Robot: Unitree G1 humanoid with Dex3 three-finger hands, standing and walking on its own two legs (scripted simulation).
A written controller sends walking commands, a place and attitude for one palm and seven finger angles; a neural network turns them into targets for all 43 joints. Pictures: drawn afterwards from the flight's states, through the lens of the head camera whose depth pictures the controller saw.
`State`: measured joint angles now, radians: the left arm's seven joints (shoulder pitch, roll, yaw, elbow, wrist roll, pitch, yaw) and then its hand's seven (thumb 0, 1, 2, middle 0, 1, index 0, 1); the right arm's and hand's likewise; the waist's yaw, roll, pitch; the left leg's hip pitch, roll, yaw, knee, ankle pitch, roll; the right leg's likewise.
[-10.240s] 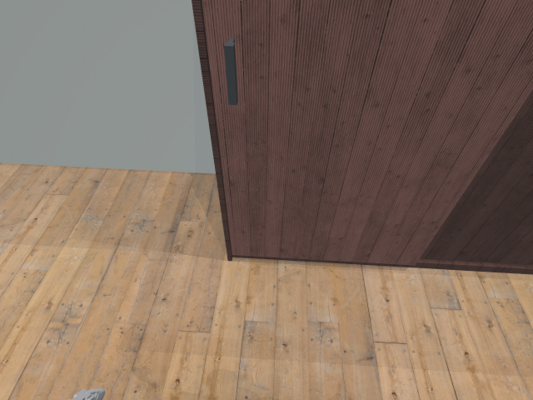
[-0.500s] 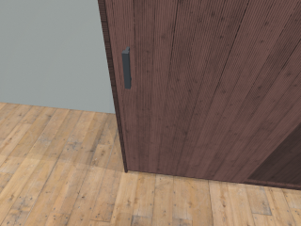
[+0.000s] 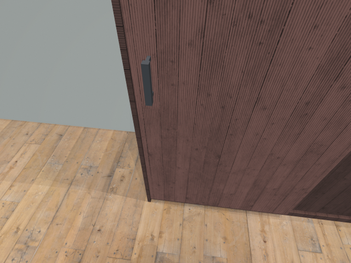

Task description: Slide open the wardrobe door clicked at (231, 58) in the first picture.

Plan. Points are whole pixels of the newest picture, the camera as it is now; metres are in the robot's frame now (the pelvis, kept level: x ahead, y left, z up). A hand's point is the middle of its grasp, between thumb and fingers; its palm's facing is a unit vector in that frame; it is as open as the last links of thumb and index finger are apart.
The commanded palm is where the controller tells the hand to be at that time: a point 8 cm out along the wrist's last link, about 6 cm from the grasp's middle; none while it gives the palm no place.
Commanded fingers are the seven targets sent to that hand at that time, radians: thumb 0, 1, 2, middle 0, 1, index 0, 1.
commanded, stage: look again from close up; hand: left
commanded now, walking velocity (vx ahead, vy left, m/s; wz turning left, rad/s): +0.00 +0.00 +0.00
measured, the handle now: (148, 81) +0.58 +0.12 +0.12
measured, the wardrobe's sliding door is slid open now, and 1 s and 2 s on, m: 0.00 0.00 0.00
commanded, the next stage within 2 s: shuffle to correct the standing spot in 1.34 s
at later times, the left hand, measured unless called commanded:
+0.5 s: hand out of the picture +0.02 +0.16 -0.17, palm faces +0.05 -0.98 -0.19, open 7.3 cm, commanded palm none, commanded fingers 0.00 0.90 0.90 -0.20 -0.30 -0.20 -0.30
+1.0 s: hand out of the picture +0.02 +0.15 -0.17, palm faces +0.05 -0.98 -0.18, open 7.4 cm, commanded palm none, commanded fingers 0.00 0.90 0.90 -0.20 -0.30 -0.20 -0.30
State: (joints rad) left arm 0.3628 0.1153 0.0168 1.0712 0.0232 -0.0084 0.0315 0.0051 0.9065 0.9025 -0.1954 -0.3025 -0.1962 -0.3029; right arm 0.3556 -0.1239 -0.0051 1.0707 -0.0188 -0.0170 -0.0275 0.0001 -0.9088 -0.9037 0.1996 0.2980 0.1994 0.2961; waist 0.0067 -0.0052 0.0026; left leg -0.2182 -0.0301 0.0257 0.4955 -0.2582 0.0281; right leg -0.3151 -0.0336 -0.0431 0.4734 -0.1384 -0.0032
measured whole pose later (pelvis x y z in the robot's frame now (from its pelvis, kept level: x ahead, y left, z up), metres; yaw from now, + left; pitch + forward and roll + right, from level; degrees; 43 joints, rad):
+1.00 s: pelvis +0.03 -0.02 +0.01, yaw +0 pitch -2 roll +0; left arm 0.31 0.14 0.01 1.09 0.02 -0.01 0.03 0.01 0.91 0.90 -0.20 -0.30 -0.20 -0.30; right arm 0.32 -0.13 0.01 1.12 -0.02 -0.02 -0.03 0.00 -0.91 -0.90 0.20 0.30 0.20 0.30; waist 0.01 -0.01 0.03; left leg -0.13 0.00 0.01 0.43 -0.27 0.00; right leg -0.24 -0.01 -0.06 0.43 -0.16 -0.03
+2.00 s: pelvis +0.10 +0.01 -0.01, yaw -1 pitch -1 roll +0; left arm 0.27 0.16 0.04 1.07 0.01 -0.01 0.03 0.02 0.93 0.90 -0.20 -0.30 -0.20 -0.30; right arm 0.45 -0.06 0.02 1.15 -0.01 -0.03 -0.06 0.00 -0.91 -0.90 0.20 0.30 0.20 0.30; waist -0.01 -0.01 0.07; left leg -0.06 -0.03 0.03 0.51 -0.42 0.03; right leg -0.28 -0.03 -0.08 0.56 -0.22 -0.02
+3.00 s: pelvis +0.07 -0.01 +0.00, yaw -1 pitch -2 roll +1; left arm 0.24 0.15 0.00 1.12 0.01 -0.02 0.03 0.01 0.92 0.90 -0.20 -0.30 -0.20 -0.30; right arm 0.35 -0.16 0.02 1.13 -0.02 -0.02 -0.03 0.00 -0.91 -0.90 0.20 0.30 0.20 0.30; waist -0.01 0.03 0.06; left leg -0.06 -0.01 0.05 0.41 -0.32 0.01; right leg -0.28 -0.02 -0.08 0.47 -0.17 -0.04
